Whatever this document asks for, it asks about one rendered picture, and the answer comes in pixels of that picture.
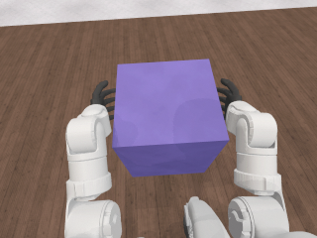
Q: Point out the left robot upper arm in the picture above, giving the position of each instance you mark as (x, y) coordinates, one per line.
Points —
(94, 219)

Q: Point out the robot right thigh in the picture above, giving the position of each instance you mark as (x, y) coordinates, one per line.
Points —
(203, 220)

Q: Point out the robot right shin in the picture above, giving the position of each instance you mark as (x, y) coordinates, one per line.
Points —
(190, 230)

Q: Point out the robot right forearm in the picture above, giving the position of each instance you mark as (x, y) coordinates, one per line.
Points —
(256, 147)

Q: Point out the right robot upper arm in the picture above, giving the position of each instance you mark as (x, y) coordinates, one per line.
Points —
(260, 217)

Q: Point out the robot right hand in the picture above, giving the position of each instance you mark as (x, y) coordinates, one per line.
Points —
(232, 94)

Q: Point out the robot left forearm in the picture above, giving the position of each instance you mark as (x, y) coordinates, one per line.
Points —
(86, 150)

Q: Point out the robot left hand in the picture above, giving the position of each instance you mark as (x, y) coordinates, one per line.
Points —
(98, 97)

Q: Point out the carton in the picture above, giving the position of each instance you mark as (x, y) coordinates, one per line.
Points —
(168, 118)

